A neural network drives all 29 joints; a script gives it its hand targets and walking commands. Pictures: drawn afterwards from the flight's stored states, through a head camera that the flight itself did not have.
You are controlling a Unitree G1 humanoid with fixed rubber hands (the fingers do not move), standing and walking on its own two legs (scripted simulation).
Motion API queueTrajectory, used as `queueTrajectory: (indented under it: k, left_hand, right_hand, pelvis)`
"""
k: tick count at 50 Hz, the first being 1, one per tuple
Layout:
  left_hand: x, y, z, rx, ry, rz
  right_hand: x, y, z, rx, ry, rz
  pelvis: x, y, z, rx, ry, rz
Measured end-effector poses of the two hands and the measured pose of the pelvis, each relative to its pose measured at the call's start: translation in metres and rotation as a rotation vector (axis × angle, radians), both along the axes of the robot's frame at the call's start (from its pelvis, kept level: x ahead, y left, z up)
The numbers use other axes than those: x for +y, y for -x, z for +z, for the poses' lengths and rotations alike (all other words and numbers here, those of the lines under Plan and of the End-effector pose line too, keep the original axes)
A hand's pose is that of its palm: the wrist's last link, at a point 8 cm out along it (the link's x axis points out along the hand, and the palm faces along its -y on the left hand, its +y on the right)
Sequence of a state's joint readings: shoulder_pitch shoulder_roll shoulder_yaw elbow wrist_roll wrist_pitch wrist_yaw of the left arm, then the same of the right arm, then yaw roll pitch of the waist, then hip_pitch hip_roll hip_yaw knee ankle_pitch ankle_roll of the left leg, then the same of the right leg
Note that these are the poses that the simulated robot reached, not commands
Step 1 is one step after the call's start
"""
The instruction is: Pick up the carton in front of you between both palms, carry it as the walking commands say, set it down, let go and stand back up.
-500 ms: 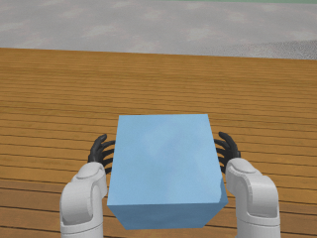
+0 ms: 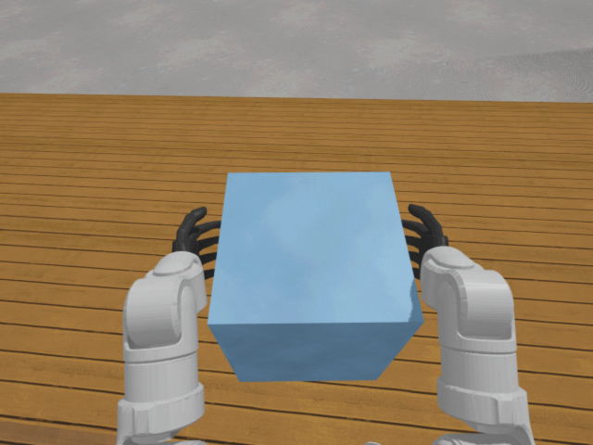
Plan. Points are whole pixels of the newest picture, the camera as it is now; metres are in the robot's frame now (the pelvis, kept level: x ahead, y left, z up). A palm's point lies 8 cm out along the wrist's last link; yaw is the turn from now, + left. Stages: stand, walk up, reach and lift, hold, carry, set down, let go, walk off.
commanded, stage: carry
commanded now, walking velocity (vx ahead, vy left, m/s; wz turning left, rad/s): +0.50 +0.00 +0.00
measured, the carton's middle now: (308, 285) +0.33 +0.00 +0.04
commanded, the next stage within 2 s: none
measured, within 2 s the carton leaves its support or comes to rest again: neither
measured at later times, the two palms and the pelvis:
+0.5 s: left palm (227, 114) +0.70 +0.15 +0.11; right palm (379, 107) +0.68 -0.15 +0.12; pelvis +0.32 +0.00 -0.01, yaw -2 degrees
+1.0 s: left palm (254, 68) +1.01 +0.12 +0.06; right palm (364, 65) +1.02 -0.18 +0.05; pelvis +0.66 -0.03 -0.06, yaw -1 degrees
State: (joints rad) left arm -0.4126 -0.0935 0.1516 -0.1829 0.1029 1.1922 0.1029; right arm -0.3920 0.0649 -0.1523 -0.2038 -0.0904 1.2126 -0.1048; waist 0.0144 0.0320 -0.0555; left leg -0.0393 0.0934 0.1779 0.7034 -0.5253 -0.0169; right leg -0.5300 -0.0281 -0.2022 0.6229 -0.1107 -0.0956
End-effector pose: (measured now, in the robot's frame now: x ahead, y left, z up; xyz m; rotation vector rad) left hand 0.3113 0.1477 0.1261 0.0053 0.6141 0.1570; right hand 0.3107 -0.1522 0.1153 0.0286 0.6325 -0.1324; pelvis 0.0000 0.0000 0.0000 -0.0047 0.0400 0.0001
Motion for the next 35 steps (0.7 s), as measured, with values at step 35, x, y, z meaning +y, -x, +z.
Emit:
queueTrajectory:
  k: [35]
  left_hand:
    - [-0.016, -0.506, -0.036, 0.131, 0.045, -0.086]
  right_hand:
    - [-0.015, -0.479, -0.021, 0.128, 0.027, -0.102]
  pelvis:
    - [0.011, -0.439, 0.003, 0.059, 0.038, -0.032]
